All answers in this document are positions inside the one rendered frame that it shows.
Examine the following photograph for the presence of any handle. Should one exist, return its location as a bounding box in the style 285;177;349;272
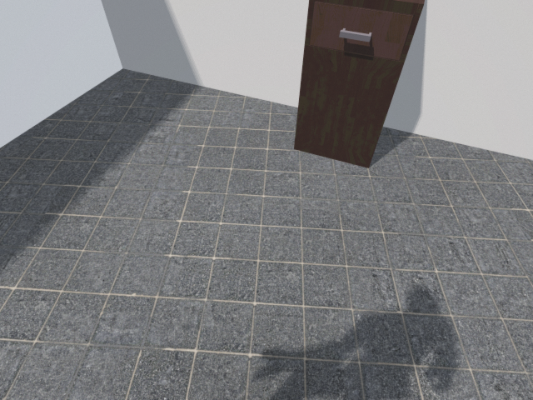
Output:
339;28;372;42

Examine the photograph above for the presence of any cabinet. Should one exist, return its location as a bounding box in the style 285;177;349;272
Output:
294;0;425;168

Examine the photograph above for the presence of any drawer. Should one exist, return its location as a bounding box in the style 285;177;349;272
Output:
310;1;413;60

